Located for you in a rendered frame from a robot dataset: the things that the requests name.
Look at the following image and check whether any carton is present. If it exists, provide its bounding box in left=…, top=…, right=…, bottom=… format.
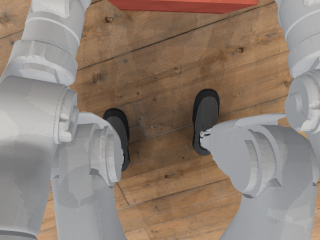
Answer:
left=108, top=0, right=259, bottom=14

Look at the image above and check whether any robot left forearm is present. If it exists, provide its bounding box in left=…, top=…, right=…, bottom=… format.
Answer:
left=0, top=0, right=92, bottom=86

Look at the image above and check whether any robot right shin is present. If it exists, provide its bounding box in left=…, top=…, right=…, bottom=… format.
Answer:
left=200, top=113, right=320, bottom=184

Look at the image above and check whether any left robot foot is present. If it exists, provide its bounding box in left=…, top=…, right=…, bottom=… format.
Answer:
left=103, top=108, right=130, bottom=172

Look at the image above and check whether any robot right forearm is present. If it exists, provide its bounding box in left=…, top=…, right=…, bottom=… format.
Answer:
left=274, top=0, right=320, bottom=79

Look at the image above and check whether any robot right upper arm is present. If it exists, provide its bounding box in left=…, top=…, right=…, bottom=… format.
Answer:
left=284, top=69, right=320, bottom=174

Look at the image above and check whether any robot left upper arm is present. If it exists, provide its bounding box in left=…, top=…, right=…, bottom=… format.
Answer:
left=0, top=75, right=79, bottom=240

